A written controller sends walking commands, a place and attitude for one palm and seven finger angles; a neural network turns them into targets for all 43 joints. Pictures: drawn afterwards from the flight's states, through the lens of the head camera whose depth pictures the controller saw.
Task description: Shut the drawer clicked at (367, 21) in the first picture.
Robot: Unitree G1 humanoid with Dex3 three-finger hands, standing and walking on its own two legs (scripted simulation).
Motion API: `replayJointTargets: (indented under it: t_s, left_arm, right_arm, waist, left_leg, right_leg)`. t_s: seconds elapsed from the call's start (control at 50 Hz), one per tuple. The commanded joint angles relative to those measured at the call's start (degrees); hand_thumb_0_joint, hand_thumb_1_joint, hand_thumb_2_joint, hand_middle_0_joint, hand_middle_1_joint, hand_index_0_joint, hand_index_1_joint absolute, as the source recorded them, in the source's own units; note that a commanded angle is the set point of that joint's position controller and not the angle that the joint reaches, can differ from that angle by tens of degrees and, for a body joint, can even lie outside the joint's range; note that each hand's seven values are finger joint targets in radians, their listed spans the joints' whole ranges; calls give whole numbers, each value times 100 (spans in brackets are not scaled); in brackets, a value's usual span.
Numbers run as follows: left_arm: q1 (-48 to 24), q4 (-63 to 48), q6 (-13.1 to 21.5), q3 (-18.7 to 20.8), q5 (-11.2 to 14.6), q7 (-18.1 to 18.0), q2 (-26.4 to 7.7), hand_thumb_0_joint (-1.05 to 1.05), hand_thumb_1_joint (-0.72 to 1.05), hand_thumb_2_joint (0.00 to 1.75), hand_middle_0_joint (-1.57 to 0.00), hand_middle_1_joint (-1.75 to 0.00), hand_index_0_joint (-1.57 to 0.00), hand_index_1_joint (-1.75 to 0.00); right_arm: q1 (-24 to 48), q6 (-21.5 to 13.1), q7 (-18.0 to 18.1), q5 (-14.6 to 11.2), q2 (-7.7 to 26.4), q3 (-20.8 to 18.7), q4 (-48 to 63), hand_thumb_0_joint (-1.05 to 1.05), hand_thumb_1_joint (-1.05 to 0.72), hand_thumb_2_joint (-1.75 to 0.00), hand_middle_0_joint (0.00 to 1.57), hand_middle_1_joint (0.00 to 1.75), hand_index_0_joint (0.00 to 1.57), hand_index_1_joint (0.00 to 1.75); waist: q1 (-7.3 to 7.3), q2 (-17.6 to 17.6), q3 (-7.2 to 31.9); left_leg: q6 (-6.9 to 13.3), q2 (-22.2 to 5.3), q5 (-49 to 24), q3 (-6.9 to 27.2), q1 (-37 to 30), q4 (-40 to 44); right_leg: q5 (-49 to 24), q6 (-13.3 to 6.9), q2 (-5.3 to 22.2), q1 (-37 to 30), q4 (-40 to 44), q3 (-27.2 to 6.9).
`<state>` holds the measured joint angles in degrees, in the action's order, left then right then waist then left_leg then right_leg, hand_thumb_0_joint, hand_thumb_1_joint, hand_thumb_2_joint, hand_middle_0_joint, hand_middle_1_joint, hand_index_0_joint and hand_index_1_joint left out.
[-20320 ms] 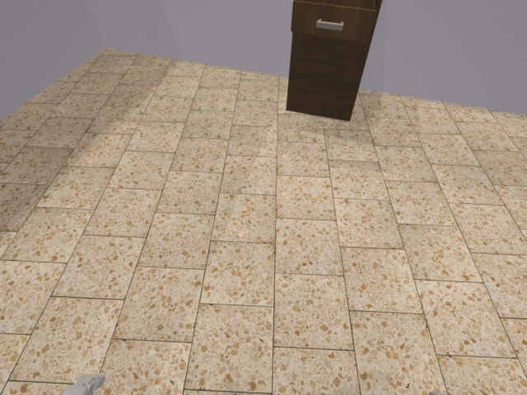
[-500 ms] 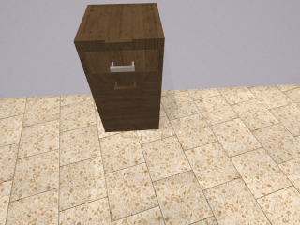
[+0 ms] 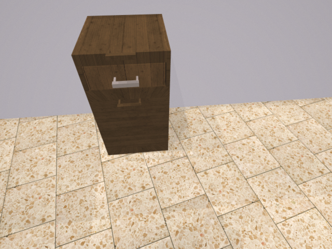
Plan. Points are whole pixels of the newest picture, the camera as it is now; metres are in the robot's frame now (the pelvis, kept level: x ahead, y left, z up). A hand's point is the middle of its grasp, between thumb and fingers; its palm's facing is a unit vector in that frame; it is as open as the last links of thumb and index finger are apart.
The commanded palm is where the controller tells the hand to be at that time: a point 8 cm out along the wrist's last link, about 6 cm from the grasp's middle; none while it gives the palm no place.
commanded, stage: let the arm hang, fingers relaxed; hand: left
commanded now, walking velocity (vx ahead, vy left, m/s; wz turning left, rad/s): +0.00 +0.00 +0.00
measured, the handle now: (125, 81) +0.85 +0.23 -0.11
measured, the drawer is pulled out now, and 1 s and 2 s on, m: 0.00 0.00 0.00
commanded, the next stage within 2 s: look to check the result in 0.02 s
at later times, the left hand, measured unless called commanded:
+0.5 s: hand out of the picture -0.01 +0.14 -0.17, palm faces +0.04 -0.98 -0.18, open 7.4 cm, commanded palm none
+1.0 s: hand out of the picture +0.01 +0.13 -0.17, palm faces +0.04 -0.98 -0.19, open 7.4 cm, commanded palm none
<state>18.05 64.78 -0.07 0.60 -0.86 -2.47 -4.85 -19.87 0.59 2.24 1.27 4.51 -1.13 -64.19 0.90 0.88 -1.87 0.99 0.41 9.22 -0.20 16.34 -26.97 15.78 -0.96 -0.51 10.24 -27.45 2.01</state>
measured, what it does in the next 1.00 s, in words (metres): stands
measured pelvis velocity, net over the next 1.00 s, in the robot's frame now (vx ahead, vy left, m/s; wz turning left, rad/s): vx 0.03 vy -0.03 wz -0.01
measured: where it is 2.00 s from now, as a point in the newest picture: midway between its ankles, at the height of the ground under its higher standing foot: outside the picture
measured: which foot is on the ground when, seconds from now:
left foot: down 0.00-1.00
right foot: down 0.00-1.00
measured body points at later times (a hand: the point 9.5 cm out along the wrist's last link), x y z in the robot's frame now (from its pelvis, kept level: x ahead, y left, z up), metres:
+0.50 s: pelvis +0.02 -0.01 +0.00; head +0.03 -0.02 +0.45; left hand -0.01 +0.19 -0.16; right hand +0.00 -0.22 -0.17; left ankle +0.06 +0.11 -0.74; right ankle -0.01 -0.11 -0.74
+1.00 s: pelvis +0.03 -0.03 +0.00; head +0.05 -0.04 +0.45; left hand +0.01 +0.18 -0.15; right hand +0.01 -0.23 -0.17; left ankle +0.06 +0.11 -0.74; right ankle -0.01 -0.11 -0.74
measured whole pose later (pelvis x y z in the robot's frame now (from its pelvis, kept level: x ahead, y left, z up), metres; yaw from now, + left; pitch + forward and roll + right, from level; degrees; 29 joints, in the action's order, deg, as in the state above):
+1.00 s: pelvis +0.03 -0.03 +0.00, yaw -1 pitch -2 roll +0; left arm 17.7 65.3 0.5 0.6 -0.4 -2.6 -6.0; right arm -16.9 0.2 2.7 0.9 6.5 -0.7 -65.4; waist 0.3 1.2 -3.7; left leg -1.2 -1.3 11.3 0.0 11.4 -24.7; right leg 17.0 -3.0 -2.3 5.0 -23.8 1.9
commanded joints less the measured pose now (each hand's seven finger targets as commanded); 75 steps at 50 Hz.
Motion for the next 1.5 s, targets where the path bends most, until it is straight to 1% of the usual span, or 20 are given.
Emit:
replayJointTargets:
  t_s: [0.0, 0.1, 0.2, 0.24, 0.28, 0.36, 0.38, 0.52, 0.58, 0.6, 0.68, 0.88, 0.92, 1.0, 1.14, 1.16, 1.3, 1.38, 1.44, 1.48]
  left_arm:
    - [608, -16, 65, 115, 21, -26, -495, 0, 90, 90, -20, -30, -20, -30]
    - [606, 7, 87, 103, 33, -34, -504, 0, 90, 90, -20, -30, -20, -30]
    - [565, 37, 85, 91, 36, -40, -550, 0, 90, 90, -20, -30, -20, -30]
    - [584, 58, 89, 93, 40, -38, -561, 0, 90, 90, -20, -30, -20, -30]
    - [583, 70, 91, 88, 36, -42, -567, 0, 90, 90, -20, -30, -20, -30]
    - [598, 70, 91, 88, 32, -46, -582, 0, 90, 90, -20, -30, -20, -30]
    - [565, 69, 93, 84, 36, -45, -591, 0, 90, 90, -20, -30, -20, -30]
    - [540, 52, 110, 87, 46, -44, -604, 0, 90, 90, -20, -30, -20, -30]
    - [548, 35, 120, 98, 44, -51, -616, 0, 90, 90, -20, -30, -20, -30]
    - [532, 28, 121, 104, 48, -51, -619, 0, 90, 90, -20, -30, -20, -30]
    - [518, 32, 110, 96, 47, -50, -619, 0, 90, 90, -20, -30, -20, -30]
    - [498, 16, 111, 107, 56, -43, -650, 0, 90, 90, -20, -30, -20, -30]
    - [487, 18, 121, 114, 58, -42, -667, 0, 90, 90, -20, -30, -20, -30]
    - [492, 17, 117, 111, 60, -44, -665, 0, 90, 90, -20, -30, -20, -30]
    - [499, 10, 130, 119, 63, -46, -698, 0, 90, 90, -20, -30, -20, -30]
    - [508, 9, 130, 117, 54, -53, -698, 0, 90, 90, -20, -30, -20, -30]
    - [488, 12, 129, 118, 58, -44, -716, 0, 90, 90, -20, -30, -20, -30]
    - [471, 13, 131, 118, 55, -47, -727, 0, 90, 90, -20, -30, -20, -30]
    - [453, 1, 139, 128, 60, -41, -753, 0, 90, 90, -20, -30, -20, -30]
    - [455, 0, 142, 133, 54, -46, -767, 0, 90, 90, -20, -30, -20, -30]
  right_arm:
    - [-527, -37, 37, -10, 429, -89, 71, 0, -90, -90, 20, 30, 20, 30]
    - [-472, -51, 43, -22, 454, -81, 52, 0, -90, -90, 20, 30, 20, 30]
    - [-431, -45, 44, -29, 487, -66, 4, 0, -90, -90, 20, 30, 20, 30]
    - [-401, -58, 49, -34, 519, -62, 4, 0, -90, -90, 20, 30, 20, 30]
    - [-354, -53, 44, -39, 505, -53, -7, 0, -90, -90, 20, 30, 20, 30]
    - [-320, -50, 47, -42, 552, -57, -1, 0, -90, -90, 20, 30, 20, 30]
    - [-311, -53, 45, -38, 535, -48, -17, 0, -90, -90, 20, 30, 20, 30]
    - [-234, -63, 54, -35, 573, -38, -33, 0, -90, -90, 20, 30, 20, 30]
    - [-200, -80, 62, -40, 588, -40, -34, 0, -90, -90, 20, 30, 20, 30]
    - [-216, -82, 66, -39, 589, -44, -34, 0, -90, -90, 20, 30, 20, 30]
    - [-198, -59, 62, -37, 560, -33, -55, 0, -90, -90, 20, 30, 20, 30]
    - [-178, -72, 76, -40, 611, -28, -54, 0, -90, -90, 20, 30, 20, 30]
    - [-194, -75, 78, -40, 627, -28, -46, 0, -90, -90, 20, 30, 20, 30]
    - [-193, -66, 81, -40, 627, -29, -58, 0, -90, -90, 20, 30, 20, 30]
    - [-165, -67, 90, -42, 665, -39, -61, 0, -90, -90, 20, 30, 20, 30]
    - [-159, -57, 88, -45, 655, -46, -55, 0, -90, -90, 20, 30, 20, 30]
    - [-130, -74, 92, -39, 682, -34, -55, 0, -90, -90, 20, 30, 20, 30]
    - [-107, -69, 91, -40, 718, -37, -51, 0, -90, -90, 20, 30, 20, 30]
    - [-74, -82, 98, -37, 757, -42, -42, 0, -90, -90, 20, 30, 20, 30]
    - [-58, -80, 95, -37, 758, -51, -40, 0, -90, -90, 20, 30, 20, 30]
  waist:
    - [-41, -29, -437]
    - [-41, -53, -334]
    - [-35, -58, -440]
    - [-39, -49, -342]
    - [-44, -150, -457]
    - [-49, -65, -453]
    - [-45, -139, -452]
    - [-50, -65, -440]
    - [-64, -96, -334]
    - [-57, -101, -289]
    - [-62, -58, -502]
    - [-72, -49, -392]
    - [-70, -178, -343]
    - [-69, -161, -438]
    - [-56, -96, -336]
    - [-64, -171, -343]
    - [-57, -63, -322]
    - [-64, -183, -416]
    - [-71, -91, -330]
    - [-67, -145, -310]
  left_leg:
    - [155, -470, 484, 556, -178, 630]
    - [149, -477, 87, 474, -437, 530]
    - [136, -499, 18, 444, -474, 550]
    - [135, -515, -56, 420, -559, 545]
    - [132, -522, -85, 409, -536, 549]
    - [124, -533, -138, 392, -585, 534]
    - [122, -525, -150, 392, -577, 541]
    - [99, -524, -377, 330, -661, 484]
    - [99, -535, -610, 324, -717, 445]
    - [97, -541, -582, 328, -734, 454]
    - [79, -530, -437, 312, -660, 486]
    - [75, -547, -571, 304, -742, 468]
    - [74, -554, -628, 288, -764, 463]
    - [66, -554, -578, 286, -749, 468]
    - [54, -563, -639, 245, -824, 438]
    - [51, -564, -670, 249, -829, 413]
    - [52, -582, -693, 248, -874, 459]
    - [49, -581, -677, 255, -833, 473]
    - [51, -581, -753, 244, -898, 464]
    - [47, -587, -764, 234, -905, 454]
  right_leg:
    - [241, -254, 455, 574, 766, -473]
    - [-33, -256, 498, 507, 801, -496]
    - [-80, -249, 486, 484, 833, -500]
    - [-163, -240, 495, 426, 833, -509]
    - [-187, -238, 499, 460, 863, -504]
    - [-213, -233, 490, 433, 884, -516]
    - [-241, -233, 495, 397, 883, -517]
    - [-504, -234, 512, 308, 910, -529]
    - [-818, -224, 528, 174, 876, -527]
    - [-792, -223, 524, 142, 886, -525]
    - [-653, -231, 521, 242, 953, -540]
    - [-844, -232, 513, 107, 940, -542]
    - [-977, -226, 516, 53, 932, -529]
    - [-921, -226, 514, 95, 959, -523]
    - [-1164, -220, 533, 15, 963, -549]
    - [-1221, -215, 527, 13, 957, -539]
    - [-1193, -219, 524, 7, 959, -561]
    - [-1214, -210, 520, 16, 981, -552]
    - [-1365, -212, 536, -41, 964, -568]
    - [-1429, -205, 538, -58, 962, -563]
